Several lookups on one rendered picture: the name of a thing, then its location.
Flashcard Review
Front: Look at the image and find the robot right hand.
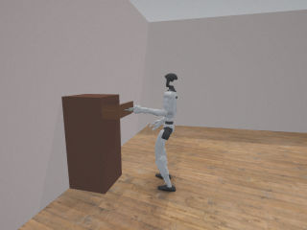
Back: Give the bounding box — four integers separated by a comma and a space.
150, 120, 162, 130

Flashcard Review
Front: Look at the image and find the cabinet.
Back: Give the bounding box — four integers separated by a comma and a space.
61, 94, 122, 195

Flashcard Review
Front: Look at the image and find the robot right shin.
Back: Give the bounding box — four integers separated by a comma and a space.
162, 153, 168, 164

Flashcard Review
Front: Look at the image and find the drawer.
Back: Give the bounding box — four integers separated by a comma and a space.
102, 101, 133, 120

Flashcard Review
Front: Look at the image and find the robot torso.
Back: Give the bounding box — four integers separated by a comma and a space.
162, 89, 177, 134

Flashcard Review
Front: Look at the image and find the robot left upper arm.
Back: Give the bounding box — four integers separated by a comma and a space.
162, 91, 173, 116

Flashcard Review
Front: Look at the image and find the robot left hand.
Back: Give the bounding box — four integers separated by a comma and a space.
133, 104, 142, 114

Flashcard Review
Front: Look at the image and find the left robot forearm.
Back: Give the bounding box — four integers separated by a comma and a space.
141, 107, 166, 116

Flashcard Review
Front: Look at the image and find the right robot forearm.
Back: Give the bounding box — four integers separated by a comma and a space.
160, 117, 166, 124

